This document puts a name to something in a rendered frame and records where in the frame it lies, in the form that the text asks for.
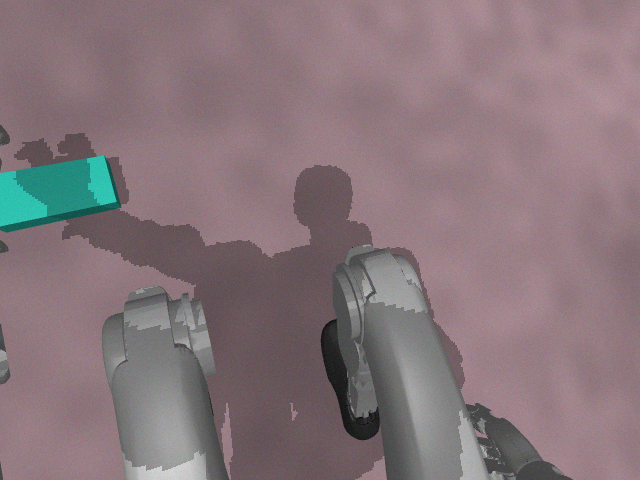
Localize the right robot foot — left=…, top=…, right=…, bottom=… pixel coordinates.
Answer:
left=321, top=319, right=380, bottom=440

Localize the right robot arm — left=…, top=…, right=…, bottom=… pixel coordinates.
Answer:
left=516, top=461, right=573, bottom=480

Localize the right robot hand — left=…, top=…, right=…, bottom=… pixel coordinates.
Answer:
left=465, top=403, right=543, bottom=480

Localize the small box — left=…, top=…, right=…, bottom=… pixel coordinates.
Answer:
left=0, top=155, right=122, bottom=233

